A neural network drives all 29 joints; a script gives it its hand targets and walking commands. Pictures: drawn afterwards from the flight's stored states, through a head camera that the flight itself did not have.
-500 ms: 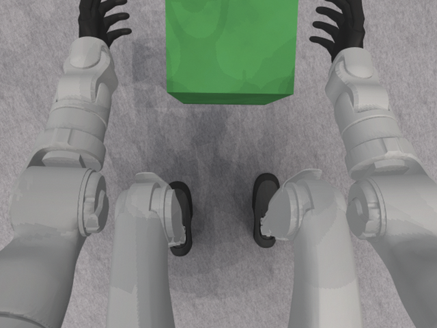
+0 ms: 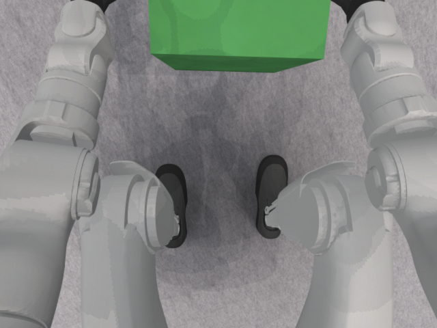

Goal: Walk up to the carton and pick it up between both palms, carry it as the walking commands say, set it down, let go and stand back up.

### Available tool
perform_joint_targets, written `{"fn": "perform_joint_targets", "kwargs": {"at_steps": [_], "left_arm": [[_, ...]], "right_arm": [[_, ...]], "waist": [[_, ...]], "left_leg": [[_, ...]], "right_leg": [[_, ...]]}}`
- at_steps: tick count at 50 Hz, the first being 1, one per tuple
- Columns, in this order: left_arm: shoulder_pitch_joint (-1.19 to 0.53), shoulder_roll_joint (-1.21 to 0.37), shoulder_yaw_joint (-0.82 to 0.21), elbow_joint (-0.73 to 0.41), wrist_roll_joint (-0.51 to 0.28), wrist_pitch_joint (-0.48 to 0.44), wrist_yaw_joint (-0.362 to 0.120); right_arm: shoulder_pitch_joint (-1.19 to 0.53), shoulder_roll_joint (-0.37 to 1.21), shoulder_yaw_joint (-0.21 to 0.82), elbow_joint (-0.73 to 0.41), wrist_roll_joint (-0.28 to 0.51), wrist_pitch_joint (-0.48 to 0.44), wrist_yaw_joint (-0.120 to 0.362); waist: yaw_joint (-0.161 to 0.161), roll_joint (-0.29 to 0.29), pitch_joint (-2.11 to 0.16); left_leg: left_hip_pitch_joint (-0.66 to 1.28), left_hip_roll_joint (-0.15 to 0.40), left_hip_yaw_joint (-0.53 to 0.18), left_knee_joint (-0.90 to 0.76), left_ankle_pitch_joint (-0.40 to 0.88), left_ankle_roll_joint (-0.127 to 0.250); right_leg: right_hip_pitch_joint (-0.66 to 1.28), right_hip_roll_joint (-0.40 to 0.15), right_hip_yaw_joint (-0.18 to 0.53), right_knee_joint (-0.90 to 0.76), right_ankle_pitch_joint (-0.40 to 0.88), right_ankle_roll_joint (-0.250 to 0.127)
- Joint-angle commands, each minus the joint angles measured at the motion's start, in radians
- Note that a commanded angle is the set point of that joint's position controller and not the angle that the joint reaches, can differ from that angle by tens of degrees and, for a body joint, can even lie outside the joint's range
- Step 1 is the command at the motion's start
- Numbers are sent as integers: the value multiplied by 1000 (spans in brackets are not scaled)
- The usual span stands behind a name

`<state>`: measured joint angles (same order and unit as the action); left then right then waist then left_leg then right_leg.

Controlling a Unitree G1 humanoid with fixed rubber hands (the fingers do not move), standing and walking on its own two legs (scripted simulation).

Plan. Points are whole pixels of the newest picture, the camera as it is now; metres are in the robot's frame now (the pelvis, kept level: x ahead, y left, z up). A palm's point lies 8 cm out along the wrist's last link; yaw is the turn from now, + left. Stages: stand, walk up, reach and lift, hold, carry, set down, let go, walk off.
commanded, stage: reach and lift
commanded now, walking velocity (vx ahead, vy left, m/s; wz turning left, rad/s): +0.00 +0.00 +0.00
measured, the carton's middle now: (231, 10) +0.54 -0.01 -0.25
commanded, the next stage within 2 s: none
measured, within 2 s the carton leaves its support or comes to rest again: leaves its support in 1.34 s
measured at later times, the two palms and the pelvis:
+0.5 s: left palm (112, 1) +0.53 +0.16 -0.18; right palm (347, 5) +0.53 -0.16 -0.17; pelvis +0.00 +0.00 +0.01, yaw +0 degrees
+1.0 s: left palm out of the picture +0.54 +0.14 -0.18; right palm (347, 2) +0.53 -0.16 -0.17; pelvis +0.00 -0.01 +0.00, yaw +0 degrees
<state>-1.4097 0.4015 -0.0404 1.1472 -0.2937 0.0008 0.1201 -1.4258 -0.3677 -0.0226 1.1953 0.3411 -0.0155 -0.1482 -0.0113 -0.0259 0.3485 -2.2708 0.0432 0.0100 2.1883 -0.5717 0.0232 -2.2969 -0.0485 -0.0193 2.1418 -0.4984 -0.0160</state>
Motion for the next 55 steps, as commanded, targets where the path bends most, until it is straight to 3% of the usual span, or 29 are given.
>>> {"fn": "perform_joint_targets", "kwargs": {"at_steps": [1,14,24,30,36,41,47,55], "left_arm": [[-215,77,12,-75,-1,-16,-1],[-238,54,18,-40,9,-26,1],[-271,10,3,-39,21,-39,16],[-285,-28,4,-41,39,-48,24],[-327,-136,-43,-46,21,-59,4],[-392,-290,-78,-45,21,-66,-34],[-545,-710,-110,-57,63,-27,-155],[-577,-902,-48,-150,131,46,-253]], "right_arm": [[-127,-53,-18,-73,-9,-20,-1],[-163,-7,-9,-61,-15,-32,-7],[-178,45,-4,-47,-36,-43,-26],[-211,116,41,-52,-18,-44,-22],[-255,217,89,-60,-15,-46,-8],[-330,375,134,-72,-13,-44,27],[-509,787,163,-113,-68,-4,142],[-535,990,119,-170,-145,77,236]], "waist": [[-2,80,-1204],[12,54,-1154],[5,61,-1180],[43,48,-1180],[38,33,-1166],[48,22,-1156],[56,14,-1102],[59,4,-1095]], "left_leg": [[593,-54,-37,-197,295,-34],[534,-68,-35,-214,275,-31],[530,-85,-26,-220,276,-36],[535,-93,-22,-228,277,-32],[524,-101,-23,-230,273,-26],[507,-111,-21,-223,267,-20],[439,-135,-2,-202,215,-13],[390,-145,36,-175,176,-5]], "right_leg": [[627,68,13,-123,265,32],[611,78,19,-136,256,36],[636,93,19,-148,271,36],[643,105,25,-154,268,41],[651,116,28,-162,267,40],[651,131,28,-160,266,38],[610,156,18,-143,222,29],[592,171,-7,-112,189,22]]}}
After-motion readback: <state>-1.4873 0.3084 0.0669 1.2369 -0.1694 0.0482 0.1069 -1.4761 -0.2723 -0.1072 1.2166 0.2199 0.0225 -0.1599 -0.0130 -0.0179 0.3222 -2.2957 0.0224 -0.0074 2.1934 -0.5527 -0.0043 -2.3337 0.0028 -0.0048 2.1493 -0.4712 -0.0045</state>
